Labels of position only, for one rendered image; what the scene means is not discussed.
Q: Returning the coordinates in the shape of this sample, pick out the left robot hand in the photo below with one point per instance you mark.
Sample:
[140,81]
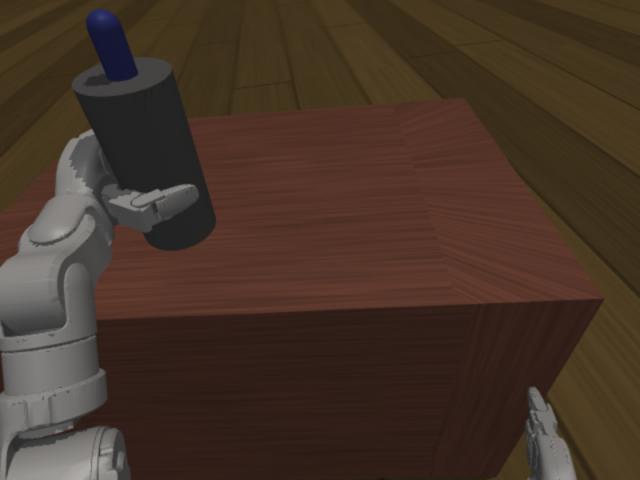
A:
[84,169]

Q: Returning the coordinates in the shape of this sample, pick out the left robot arm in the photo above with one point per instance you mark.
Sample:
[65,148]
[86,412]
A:
[49,356]

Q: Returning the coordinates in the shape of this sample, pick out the right robot hand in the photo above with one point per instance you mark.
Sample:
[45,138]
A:
[548,454]

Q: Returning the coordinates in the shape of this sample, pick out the bottle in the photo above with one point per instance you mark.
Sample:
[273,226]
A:
[134,108]

